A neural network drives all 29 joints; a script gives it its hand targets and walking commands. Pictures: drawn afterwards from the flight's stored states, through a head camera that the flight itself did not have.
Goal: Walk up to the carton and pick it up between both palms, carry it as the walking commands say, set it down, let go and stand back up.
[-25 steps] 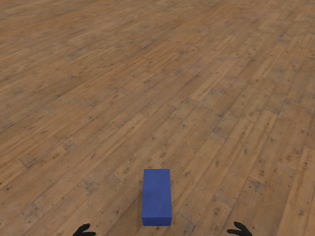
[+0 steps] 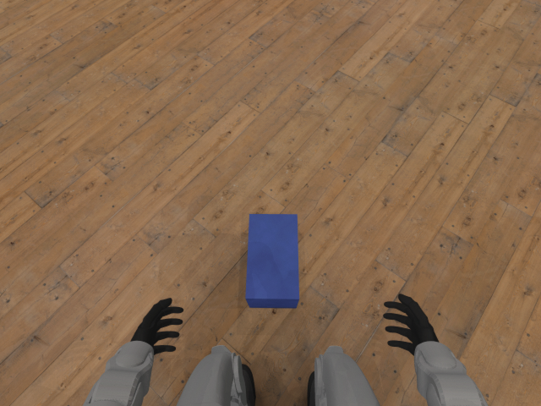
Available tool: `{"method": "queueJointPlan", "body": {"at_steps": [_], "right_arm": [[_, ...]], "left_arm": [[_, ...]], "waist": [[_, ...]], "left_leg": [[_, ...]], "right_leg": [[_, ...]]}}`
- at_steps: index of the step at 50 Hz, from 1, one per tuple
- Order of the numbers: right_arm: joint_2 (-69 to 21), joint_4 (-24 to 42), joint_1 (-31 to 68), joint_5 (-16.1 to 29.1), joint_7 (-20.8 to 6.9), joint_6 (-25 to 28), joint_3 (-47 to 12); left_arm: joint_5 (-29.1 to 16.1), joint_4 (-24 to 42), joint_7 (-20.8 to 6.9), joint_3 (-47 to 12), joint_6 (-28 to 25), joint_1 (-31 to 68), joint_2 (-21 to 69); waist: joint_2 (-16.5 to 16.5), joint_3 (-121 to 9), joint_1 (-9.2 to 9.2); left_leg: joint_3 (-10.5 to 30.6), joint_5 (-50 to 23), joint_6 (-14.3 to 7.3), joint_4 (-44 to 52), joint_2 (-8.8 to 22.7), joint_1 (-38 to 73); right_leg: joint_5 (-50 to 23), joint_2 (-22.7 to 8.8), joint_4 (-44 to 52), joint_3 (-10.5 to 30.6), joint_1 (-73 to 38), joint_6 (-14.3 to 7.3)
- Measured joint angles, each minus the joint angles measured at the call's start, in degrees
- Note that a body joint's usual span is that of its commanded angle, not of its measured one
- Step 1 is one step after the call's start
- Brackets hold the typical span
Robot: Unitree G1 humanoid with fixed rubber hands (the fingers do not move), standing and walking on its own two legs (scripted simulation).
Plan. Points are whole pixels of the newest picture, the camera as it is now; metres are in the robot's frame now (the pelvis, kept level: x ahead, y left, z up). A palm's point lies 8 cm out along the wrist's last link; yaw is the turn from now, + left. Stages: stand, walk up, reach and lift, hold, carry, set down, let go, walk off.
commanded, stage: reach and lift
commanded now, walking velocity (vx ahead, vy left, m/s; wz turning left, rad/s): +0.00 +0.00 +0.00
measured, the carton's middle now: (273, 261) +0.50 +0.02 -0.62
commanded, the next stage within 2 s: none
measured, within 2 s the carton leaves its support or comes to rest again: neither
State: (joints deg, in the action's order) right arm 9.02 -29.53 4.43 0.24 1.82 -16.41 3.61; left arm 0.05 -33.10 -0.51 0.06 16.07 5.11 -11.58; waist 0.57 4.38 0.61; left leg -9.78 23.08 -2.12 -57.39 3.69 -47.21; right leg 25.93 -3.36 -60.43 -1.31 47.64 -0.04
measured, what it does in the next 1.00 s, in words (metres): stands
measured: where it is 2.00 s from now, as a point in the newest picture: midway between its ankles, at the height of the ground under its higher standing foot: outside the picture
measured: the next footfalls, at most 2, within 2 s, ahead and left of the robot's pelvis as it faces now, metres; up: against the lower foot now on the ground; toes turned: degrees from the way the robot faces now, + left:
none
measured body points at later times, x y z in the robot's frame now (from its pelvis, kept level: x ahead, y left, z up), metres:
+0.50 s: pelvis -0.03 +0.01 -0.03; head +0.20 +0.00 +0.36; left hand +0.39 +0.19 -0.14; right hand +0.37 -0.19 -0.14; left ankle +0.05 +0.10 -0.67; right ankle +0.04 -0.12 -0.67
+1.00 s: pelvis -0.03 +0.01 -0.05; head +0.30 +0.00 +0.26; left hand +0.50 +0.16 -0.18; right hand +0.50 -0.17 -0.18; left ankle +0.05 +0.10 -0.67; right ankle +0.04 -0.12 -0.67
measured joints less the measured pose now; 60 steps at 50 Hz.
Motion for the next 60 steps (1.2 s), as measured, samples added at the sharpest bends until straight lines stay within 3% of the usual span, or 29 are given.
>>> {"method": "queueJointPlan", "body": {"at_steps": [6, 13, 27, 44, 60], "right_arm": [[-0.01, -0.58, 9.67, 0.10, 1.71, -2.30, 0.65], [0.01, -5.73, 20.62, 0.09, 3.06, -3.16, 2.64], [0.00, -14.67, 39.51, 0.24, 5.13, 2.23, 7.50], [1.18, -21.07, 60.51, 0.22, 7.35, 7.40, 11.27], [1.76, -21.58, 64.18, -0.08, 7.37, 9.09, 11.91]], "left_arm": [[0.00, -2.10, 1.02, 0.68, 3.14, 10.41, 0.00], [0.01, -7.19, 2.67, 2.39, 4.00, 22.08, 0.04], [0.00, -14.15, 7.55, 4.33, -1.70, 40.87, 0.05], [-0.01, -20.00, 9.82, 8.56, -7.05, 61.68, 0.01], [-0.01, -20.54, 9.15, 12.49, -9.83, 64.86, -0.53]], "waist": [[0.00, -0.01, 0.00], [0.00, 0.02, 0.00], [0.00, 0.01, 0.00], [0.00, 2.21, 0.00], [0.00, 2.64, 0.00]], "left_leg": [[0.32, -0.42, -0.10, -2.29, 0.04, -4.02], [0.38, -1.46, -0.22, -3.59, 0.04, -9.61], [0.44, -3.97, -0.34, -4.25, 0.04, -23.02], [0.81, -5.65, -0.64, -4.32, 0.04, -34.55], [2.68, -4.80, -0.70, -7.63, 0.04, -41.67]], "right_leg": [[-0.50, 0.00, -2.22, 0.01, 3.96, 0.00], [-1.71, 0.00, -3.42, 0.15, 9.53, 0.00], [-4.38, 0.01, -3.90, 0.25, 22.87, 0.00], [-6.09, 0.26, -3.90, 0.26, 34.40, 0.00], [-5.86, 1.37, -6.38, 0.50, 41.37, 0.00]]}}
